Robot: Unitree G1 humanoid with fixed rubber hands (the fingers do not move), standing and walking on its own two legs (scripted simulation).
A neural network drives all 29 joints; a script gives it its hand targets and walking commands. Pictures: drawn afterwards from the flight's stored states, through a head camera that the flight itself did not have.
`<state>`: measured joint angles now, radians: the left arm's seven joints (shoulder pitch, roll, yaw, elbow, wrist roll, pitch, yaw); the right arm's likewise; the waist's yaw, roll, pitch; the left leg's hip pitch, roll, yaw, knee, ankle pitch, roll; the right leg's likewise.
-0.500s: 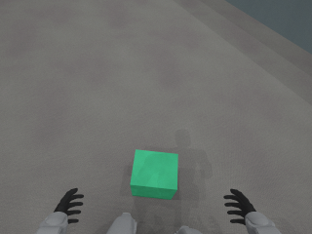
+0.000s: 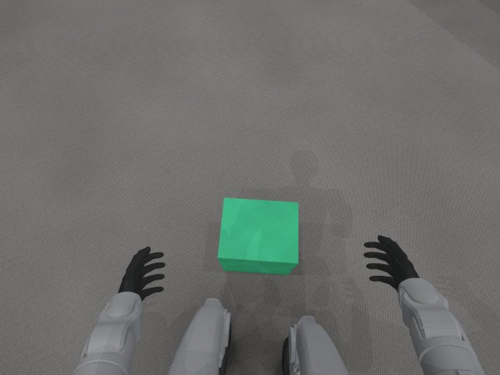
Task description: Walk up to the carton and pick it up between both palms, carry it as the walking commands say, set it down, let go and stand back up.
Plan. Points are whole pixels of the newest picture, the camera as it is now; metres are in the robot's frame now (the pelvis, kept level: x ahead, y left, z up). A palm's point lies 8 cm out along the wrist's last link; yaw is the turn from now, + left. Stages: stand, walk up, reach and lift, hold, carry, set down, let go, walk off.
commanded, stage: reach and lift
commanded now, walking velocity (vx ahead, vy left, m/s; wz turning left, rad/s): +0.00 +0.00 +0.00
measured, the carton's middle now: (258, 239) +0.45 +0.01 -0.57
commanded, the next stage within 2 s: none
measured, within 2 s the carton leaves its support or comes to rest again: neither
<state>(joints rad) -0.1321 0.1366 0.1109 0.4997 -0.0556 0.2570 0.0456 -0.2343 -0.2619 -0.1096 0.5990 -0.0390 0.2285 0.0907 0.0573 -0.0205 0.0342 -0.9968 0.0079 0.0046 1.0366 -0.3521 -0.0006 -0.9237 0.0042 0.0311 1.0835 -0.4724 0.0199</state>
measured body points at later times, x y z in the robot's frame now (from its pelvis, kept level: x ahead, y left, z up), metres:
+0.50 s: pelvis -0.04 -0.01 -0.04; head +0.23 +0.01 +0.33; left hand +0.38 +0.22 -0.16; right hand +0.42 -0.21 -0.15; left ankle +0.08 +0.12 -0.66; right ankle +0.03 -0.13 -0.66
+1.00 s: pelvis -0.02 -0.01 -0.07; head +0.29 +0.00 +0.26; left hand +0.44 +0.21 -0.21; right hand +0.45 -0.21 -0.20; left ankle +0.08 +0.12 -0.66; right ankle +0.03 -0.13 -0.66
